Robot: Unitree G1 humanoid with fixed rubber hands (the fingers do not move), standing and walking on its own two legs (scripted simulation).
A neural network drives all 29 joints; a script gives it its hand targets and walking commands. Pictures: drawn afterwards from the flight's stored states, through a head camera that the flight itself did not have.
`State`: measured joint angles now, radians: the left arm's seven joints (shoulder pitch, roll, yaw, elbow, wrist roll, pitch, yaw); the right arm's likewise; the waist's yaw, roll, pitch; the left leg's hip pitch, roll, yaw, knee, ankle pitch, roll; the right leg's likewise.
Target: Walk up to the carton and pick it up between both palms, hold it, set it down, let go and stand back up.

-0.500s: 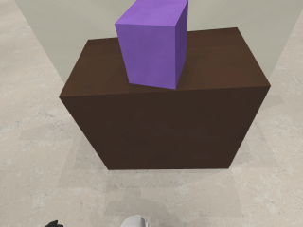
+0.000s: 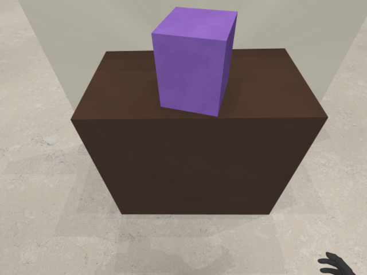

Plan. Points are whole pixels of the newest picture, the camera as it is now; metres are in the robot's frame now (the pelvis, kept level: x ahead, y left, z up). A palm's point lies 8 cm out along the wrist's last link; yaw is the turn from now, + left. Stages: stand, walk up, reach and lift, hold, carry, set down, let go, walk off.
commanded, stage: walk up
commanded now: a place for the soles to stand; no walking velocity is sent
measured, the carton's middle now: (196, 62) +0.72 +0.02 +0.10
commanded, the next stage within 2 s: none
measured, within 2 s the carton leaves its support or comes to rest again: neither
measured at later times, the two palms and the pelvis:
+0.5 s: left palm out of the picture +0.14 +0.30 -0.09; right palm out of the picture +0.09 -0.33 -0.09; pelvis +0.02 -0.01 +0.01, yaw -2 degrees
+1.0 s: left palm out of the picture +0.11 +0.39 -0.10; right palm (352, 273) +0.17 -0.31 -0.07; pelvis +0.08 +0.04 +0.00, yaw -2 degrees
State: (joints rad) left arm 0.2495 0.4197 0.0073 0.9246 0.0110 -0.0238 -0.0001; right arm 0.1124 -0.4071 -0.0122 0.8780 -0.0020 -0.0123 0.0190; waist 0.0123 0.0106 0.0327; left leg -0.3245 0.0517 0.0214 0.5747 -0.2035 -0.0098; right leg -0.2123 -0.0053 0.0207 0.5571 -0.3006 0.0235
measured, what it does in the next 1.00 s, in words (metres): shifts its weight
